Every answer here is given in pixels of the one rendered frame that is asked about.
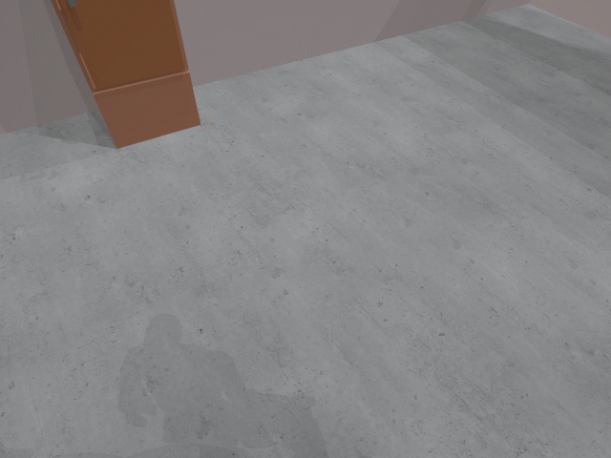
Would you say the cupboard door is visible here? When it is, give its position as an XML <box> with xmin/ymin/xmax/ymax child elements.
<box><xmin>57</xmin><ymin>0</ymin><xmax>185</xmax><ymax>89</ymax></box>

